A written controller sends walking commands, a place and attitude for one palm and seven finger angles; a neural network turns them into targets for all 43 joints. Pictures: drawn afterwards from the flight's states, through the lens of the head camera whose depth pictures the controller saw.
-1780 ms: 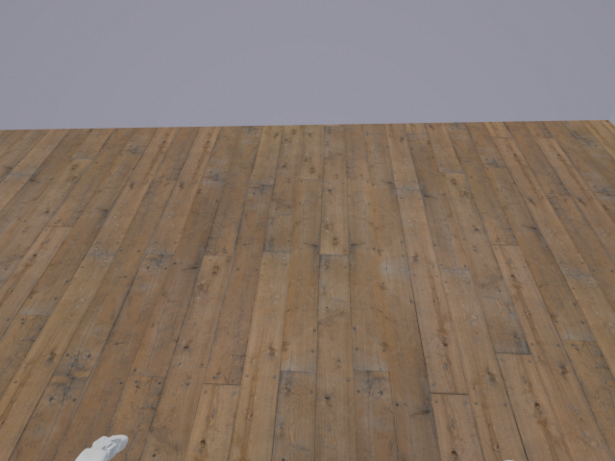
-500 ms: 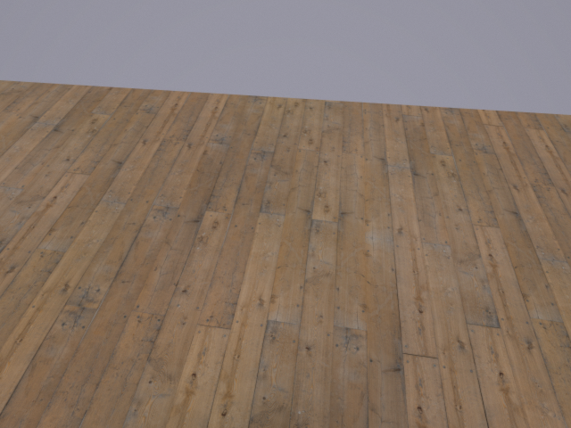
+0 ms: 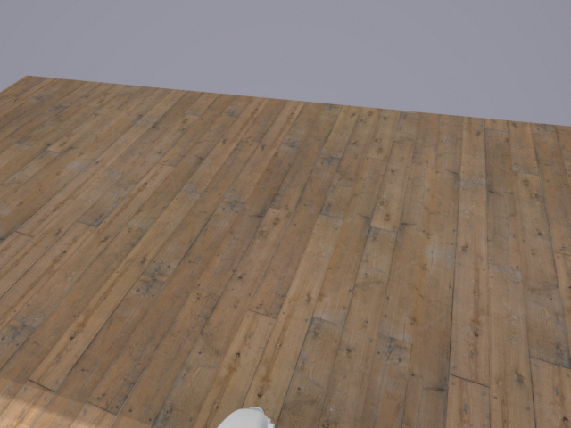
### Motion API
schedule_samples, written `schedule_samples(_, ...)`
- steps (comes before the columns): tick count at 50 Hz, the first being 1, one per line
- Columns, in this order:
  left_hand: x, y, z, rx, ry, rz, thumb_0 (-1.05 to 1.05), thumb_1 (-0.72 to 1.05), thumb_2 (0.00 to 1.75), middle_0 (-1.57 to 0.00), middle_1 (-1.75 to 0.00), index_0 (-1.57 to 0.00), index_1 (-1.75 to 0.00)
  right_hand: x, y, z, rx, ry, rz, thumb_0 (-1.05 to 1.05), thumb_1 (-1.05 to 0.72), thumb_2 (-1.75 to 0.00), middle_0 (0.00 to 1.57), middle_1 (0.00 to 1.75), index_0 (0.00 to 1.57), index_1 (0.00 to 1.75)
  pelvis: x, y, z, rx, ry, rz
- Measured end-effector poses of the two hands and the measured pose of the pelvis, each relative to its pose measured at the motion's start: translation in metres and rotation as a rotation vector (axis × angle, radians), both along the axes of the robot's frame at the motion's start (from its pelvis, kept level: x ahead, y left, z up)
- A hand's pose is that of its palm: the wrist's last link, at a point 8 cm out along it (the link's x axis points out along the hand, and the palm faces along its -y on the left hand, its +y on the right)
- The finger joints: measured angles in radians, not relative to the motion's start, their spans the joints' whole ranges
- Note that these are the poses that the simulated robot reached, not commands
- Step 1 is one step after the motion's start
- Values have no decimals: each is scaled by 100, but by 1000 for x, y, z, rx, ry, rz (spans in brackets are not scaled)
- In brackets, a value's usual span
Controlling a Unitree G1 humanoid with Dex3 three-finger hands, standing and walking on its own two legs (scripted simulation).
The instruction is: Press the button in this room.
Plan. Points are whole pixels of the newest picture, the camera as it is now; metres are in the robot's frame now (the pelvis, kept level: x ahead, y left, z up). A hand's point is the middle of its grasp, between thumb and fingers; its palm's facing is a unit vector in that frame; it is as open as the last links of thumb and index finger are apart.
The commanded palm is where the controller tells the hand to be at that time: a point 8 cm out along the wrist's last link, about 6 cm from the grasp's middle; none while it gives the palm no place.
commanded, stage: turn or walk to find it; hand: left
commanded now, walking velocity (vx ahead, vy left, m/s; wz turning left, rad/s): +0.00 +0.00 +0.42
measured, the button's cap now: out of the picture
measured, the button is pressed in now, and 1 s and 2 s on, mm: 0 0 0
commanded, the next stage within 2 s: none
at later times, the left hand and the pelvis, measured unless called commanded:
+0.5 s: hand out of the picture -0.05 +0.26 -0.18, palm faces +0.28 -0.93 -0.23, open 7.4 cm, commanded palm none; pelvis -0.02 +0.05 +0.00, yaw +13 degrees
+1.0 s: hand out of the picture -0.05 +0.21 -0.15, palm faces +0.43 -0.86 -0.27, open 7.4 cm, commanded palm none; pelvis -0.05 +0.00 +0.00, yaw +26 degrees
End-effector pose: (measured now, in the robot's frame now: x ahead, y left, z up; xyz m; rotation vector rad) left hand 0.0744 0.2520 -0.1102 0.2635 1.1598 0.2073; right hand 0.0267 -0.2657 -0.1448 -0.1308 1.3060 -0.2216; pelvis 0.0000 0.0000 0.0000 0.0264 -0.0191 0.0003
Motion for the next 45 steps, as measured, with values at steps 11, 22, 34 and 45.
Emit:
schedule_samples(11, -80, 0, -20, -71, 90, 155, 0, 91, 90, -21, -30, -20, -30, 40, 14, 10, -35, 25, 167, 1, -91, -90, 19, 30, 20, 30, -7, 10, -1, 0, 11, 129)
schedule_samples(22, -149, 46, -47, -115, 223, 306, 1, 91, 90, -20, -30, -20, -30, 101, 95, 28, -47, -148, 337, 1, -91, -90, 20, 30, 20, 30, -18, 47, -6, -29, 7, 200)
schedule_samples(34, -103, 59, -17, -61, 2, 315, 0, 91, 90, -20, -30, -20, -30, 72, 97, 18, 5, -101, 363, 1, -90, -90, 20, 30, 21, 30, -33, 42, 1, -31, -9, 286)
schedule_samples(45, -118, 11, 0, -13, -73, 359, 0, 91, 90, -20, -30, -20, -30, 46, 42, -8, 26, 23, 387, 1, -91, -90, 20, 30, 20, 30, -44, 3, -3, 3, -14, 392)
